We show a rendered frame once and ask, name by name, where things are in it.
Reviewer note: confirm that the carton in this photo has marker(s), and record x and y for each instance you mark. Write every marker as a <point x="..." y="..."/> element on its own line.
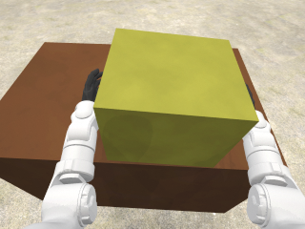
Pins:
<point x="171" y="99"/>

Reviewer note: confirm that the robot right forearm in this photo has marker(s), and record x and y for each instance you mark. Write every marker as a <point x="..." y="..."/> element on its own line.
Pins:
<point x="264" y="159"/>

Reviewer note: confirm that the left robot hand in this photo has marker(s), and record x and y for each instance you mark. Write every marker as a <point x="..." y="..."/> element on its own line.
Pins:
<point x="91" y="86"/>

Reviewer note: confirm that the robot left forearm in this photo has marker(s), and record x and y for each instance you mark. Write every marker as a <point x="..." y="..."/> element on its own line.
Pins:
<point x="76" y="163"/>

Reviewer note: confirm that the right robot hand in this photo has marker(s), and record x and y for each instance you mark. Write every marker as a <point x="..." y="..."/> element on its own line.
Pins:
<point x="250" y="93"/>

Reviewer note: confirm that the left robot upper arm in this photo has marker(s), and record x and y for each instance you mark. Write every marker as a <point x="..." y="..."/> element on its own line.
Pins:
<point x="68" y="206"/>

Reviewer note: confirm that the pedestal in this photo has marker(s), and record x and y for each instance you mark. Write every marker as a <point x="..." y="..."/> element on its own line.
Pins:
<point x="35" y="115"/>

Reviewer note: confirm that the right robot upper arm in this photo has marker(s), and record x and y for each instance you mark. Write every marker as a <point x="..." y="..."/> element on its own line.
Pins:
<point x="276" y="207"/>

